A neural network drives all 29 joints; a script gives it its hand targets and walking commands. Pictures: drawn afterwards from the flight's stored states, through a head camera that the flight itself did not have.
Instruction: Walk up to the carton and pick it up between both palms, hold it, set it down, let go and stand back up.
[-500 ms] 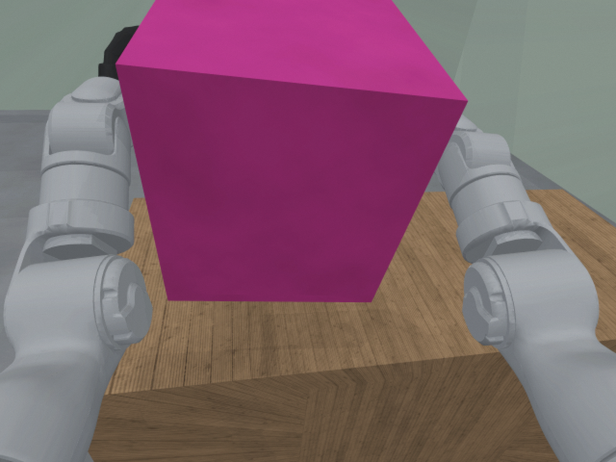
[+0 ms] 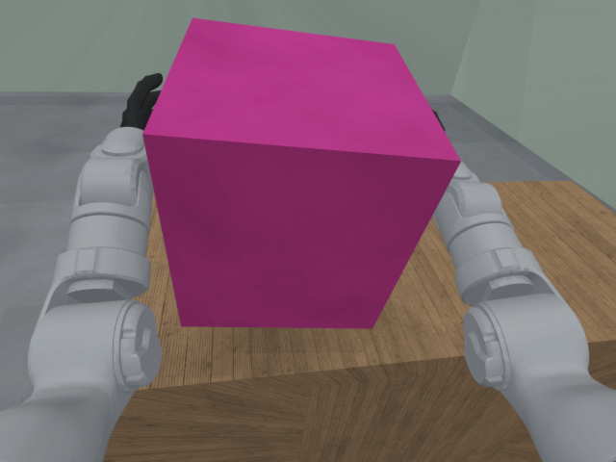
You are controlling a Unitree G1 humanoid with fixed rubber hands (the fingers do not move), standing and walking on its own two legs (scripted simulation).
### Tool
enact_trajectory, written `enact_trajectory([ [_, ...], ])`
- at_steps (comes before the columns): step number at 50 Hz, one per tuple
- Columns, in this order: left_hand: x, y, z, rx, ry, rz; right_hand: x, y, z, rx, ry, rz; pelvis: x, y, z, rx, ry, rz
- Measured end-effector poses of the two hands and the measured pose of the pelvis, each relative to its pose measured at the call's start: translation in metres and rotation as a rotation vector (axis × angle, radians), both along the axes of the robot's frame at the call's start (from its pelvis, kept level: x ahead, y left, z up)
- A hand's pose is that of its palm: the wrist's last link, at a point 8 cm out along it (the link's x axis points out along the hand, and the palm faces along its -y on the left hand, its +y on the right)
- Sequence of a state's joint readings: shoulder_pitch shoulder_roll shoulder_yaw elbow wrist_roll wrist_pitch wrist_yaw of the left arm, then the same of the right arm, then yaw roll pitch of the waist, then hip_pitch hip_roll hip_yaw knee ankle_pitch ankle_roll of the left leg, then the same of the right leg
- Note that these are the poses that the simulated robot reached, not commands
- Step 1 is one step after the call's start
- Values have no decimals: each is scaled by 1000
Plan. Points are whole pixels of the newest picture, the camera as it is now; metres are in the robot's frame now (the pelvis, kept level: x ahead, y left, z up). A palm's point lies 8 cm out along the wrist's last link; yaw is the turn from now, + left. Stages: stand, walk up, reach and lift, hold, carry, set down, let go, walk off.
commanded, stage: set down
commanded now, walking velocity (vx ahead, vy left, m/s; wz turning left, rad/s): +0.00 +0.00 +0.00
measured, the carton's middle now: (288, 184) +0.41 +0.00 +0.21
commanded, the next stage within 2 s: none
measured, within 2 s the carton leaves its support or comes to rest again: neither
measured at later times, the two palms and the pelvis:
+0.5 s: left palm (140, 156) +0.43 +0.18 +0.24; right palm (415, 179) +0.40 -0.17 +0.22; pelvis +0.00 +0.00 +0.00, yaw +0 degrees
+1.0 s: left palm (144, 160) +0.44 +0.19 +0.22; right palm (404, 193) +0.42 -0.17 +0.19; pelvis +0.01 +0.00 +0.00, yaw +0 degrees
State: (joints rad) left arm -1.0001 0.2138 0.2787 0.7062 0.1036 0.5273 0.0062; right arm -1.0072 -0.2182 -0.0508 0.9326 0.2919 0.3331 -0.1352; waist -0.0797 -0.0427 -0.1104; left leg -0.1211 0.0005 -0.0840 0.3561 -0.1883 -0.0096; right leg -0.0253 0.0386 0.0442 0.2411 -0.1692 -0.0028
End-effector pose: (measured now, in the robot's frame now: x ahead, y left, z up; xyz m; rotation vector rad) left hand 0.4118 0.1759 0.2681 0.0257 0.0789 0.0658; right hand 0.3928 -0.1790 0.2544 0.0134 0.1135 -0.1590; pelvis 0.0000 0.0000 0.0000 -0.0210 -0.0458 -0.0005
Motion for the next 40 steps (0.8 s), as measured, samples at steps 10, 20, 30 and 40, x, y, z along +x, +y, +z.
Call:
enact_trajectory([
  [10, 4, 6, -8, -13, 16, 1, 4, 6, -8, 19, 16, -1, -2, 0, 1, 4, 8, 0],
  [20, 10, 9, -23, -9, 35, -3, 9, 9, -24, 23, 34, -5, -3, -1, 1, 5, 24, -1],
  [30, 17, 8, -35, -8, 48, -8, 14, 8, -38, 22, 46, -8, -1, -2, 1, 6, 40, -3],
  [40, 25, 9, -39, -6, 54, -13, 20, 8, -50, 33, 52, -1, 3, -2, 1, 8, 39, 2],
])
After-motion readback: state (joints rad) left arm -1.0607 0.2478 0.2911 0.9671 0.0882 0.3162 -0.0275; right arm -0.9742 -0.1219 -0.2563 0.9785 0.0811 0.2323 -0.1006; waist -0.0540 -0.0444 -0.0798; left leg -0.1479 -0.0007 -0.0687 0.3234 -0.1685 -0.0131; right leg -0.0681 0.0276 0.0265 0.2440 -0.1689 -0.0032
